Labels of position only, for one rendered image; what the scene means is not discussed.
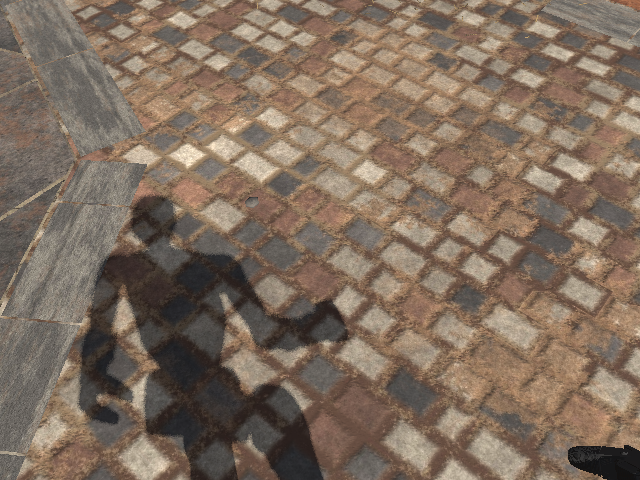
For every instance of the robot right hand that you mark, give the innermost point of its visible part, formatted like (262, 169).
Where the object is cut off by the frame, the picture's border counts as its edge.
(610, 462)

